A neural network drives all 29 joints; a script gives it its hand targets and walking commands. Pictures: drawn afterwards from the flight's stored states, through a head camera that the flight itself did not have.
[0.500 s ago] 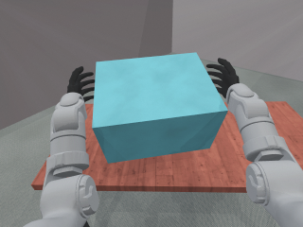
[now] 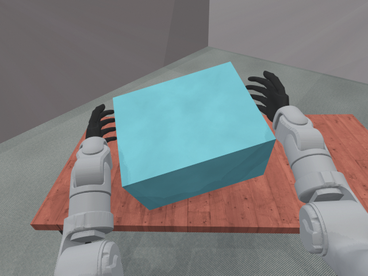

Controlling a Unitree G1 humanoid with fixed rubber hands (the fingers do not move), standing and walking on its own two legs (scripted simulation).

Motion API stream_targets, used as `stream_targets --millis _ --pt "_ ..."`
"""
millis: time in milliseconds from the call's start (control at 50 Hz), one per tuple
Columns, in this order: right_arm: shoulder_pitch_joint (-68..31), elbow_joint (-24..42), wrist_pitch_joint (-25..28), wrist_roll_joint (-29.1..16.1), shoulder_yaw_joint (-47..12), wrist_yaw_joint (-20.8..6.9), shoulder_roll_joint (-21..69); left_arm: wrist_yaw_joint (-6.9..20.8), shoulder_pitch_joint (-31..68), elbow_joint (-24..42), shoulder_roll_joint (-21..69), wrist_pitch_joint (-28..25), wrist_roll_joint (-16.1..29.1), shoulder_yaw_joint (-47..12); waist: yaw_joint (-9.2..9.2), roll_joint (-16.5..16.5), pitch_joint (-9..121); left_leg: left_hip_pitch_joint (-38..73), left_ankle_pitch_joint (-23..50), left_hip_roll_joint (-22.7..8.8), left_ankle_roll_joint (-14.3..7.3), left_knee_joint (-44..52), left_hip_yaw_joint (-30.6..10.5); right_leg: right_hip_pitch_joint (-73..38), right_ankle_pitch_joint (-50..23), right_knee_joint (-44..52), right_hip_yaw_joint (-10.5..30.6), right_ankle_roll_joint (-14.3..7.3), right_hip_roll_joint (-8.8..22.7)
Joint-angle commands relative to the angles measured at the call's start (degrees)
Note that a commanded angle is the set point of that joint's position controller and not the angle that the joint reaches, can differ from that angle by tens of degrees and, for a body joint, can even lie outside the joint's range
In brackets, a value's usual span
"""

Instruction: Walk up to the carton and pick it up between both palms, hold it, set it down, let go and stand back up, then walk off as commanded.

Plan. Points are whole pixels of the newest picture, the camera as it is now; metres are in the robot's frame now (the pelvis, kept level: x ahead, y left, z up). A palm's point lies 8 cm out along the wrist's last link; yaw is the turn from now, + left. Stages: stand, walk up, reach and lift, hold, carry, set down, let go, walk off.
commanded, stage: set down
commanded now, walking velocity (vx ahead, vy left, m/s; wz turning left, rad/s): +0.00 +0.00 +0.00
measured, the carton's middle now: (189, 136) +0.41 +0.00 +0.12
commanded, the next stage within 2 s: none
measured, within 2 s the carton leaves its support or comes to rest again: neither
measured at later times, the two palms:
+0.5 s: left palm (106, 146) +0.36 +0.19 +0.15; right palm (279, 118) +0.40 -0.20 +0.17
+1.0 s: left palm (119, 154) +0.37 +0.17 +0.12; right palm (282, 124) +0.41 -0.22 +0.14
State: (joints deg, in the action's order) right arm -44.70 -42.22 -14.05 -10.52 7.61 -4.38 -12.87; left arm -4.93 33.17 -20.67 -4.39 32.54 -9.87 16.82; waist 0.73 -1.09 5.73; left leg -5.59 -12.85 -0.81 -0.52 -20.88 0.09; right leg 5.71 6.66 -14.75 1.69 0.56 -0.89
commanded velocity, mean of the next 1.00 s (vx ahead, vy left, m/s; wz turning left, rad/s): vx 0.00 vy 0.00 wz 0.00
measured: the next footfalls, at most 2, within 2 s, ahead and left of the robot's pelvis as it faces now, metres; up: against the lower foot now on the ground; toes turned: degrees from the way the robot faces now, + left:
none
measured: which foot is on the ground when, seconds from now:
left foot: down 0.00-1.00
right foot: down 0.00-1.00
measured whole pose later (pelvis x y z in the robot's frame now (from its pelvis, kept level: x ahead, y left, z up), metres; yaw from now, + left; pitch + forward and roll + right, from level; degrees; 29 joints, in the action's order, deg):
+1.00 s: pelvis +0.01 -0.01 +0.00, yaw +0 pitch +1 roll -1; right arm -44.2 -53.4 -2.2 -3.3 10.9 -11.7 -14.8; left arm -9.0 29.7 -20.9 2.4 25.9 -9.9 18.7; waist 0.4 -1.1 3.9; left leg -8.8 -12.6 -1.6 0.3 -20.0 0.1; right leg 9.9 7.2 -15.8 1.7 0.4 -1.6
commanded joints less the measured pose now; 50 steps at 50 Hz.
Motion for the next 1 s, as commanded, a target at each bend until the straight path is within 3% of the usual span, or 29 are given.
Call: stream_targets --millis 0,140,240,420,740,880,940,960,980 --pt "-29.8 10.3 3.5 -2.2 -14.6 -9.1 24.6 10.6 39.7 17.1 27.1 -5.5 8.0 -20.4 -0.21 -0.1 20.0 5.9 25.1 1.3 3.6 3.8 0.1 -7.8 -13.2 -1.4 -4.4 -0.4 -2.6" --pt "-29.4 3.8 5.2 0.8 -10.3 -11.5 22.2 10.0 38.9 12.2 26.1 -5.8 5.3 -16.8 -1.46 -0.5 15.4 3.6 17.4 0.7 3.4 6.0 0.7 -4.6 -5.8 -0.6 -5.3 -1.4 -2.2" --pt "-31.5 4.0 7.6 2.8 -7.8 -12.8 20.6 9.4 39.0 9.6 26.0 -6.5 4.5 -16.5 -2.11 -0.2 15.4 2.0 12.4 0.4 2.9 7.0 0.7 -3.4 -2.8 -0.5 -5.8 -1.7 -2.1" --pt "-30.4 2.4 10.3 3.8 -7.6 -14.2 18.8 7.2 35.8 8.0 26.0 -8.4 4.2 -16.8 -3.8 0.4 18.5 4.2 16.8 0.3 3.0 5.3 0.9 -2.4 -6.4 -1.1 -6.6 -1.6 -2.4" --pt "-28.4 0.6 13.4 5.0 -7.1 -14.6 16.2 4.2 32.9 11.6 28.6 -11.5 4.5 -20.6 -3.52 -1.2 24.0 11.9 31.6 -0.7 5.5 0.9 0.1 1.6 -14.4 -1.7 -7.6 -2.1 -3.2" --pt "-28.8 -3.4 14.2 6.4 -6.1 -15.7 15.5 3.4 32.0 7.1 26.9 -12.8 2.2 -16.3 -6.38 -0.1 21.5 8.1 26.2 -0.7 4.4 2.5 1.1 1.0 -12.9 -1.7 -7.1 -2.0 -2.5" --pt "-29.6 -3.7 14.9 7.1 -5.0 -16.1 15.1 3.4 32.1 5.3 26.4 -13.3 1.7 -15.4 -6.57 0.4 20.3 5.4 22.6 -0.6 3.8 3.5 1.4 0.5 -12.4 -2.0 -7.0 -1.6 -2.3" --pt "-29.7 -4.2 14.9 7.1 -5.3 -16.3 15.4 3.3 32.2 4.6 26.0 -13.4 1.4 -14.3 -7.73 0.6 20.1 4.1 21.5 -0.5 3.5 3.9 1.7 0.0 -12.1 -2.0 -6.7 -1.5 -2.1" --pt "-30.0 -4.5 15.0 7.6 -4.6 -16.3 14.8 3.3 32.2 3.6 26.2 -13.5 1.6 -14.3 -7.06 0.9 20.1 3.4 20.2 -0.5 3.3 4.2 1.7 0.2 -12.3 -2.1 -6.7 -1.4 -1.9"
